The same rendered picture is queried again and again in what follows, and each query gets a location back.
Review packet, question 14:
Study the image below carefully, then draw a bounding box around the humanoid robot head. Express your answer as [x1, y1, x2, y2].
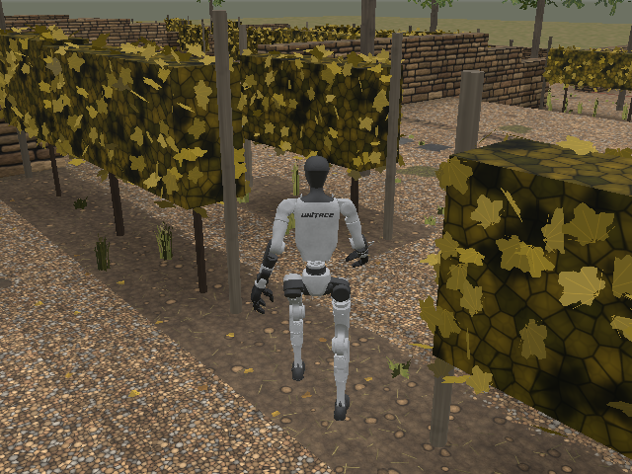
[301, 155, 334, 202]

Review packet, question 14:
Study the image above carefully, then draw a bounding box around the right robot upper arm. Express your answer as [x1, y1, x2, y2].
[337, 198, 365, 250]

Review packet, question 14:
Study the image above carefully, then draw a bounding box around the left robot upper arm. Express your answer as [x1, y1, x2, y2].
[270, 198, 296, 255]

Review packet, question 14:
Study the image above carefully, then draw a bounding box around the left robot hand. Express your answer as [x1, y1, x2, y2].
[251, 285, 274, 314]

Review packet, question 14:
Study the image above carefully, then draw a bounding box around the right robot hand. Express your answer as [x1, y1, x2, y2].
[346, 251, 368, 268]

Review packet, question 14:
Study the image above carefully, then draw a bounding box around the left robot thigh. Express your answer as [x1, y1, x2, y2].
[283, 274, 305, 321]

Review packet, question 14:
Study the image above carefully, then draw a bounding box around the right robot forearm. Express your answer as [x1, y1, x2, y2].
[355, 234, 368, 258]

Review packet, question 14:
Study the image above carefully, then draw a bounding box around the left robot forearm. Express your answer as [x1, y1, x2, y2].
[255, 239, 278, 288]

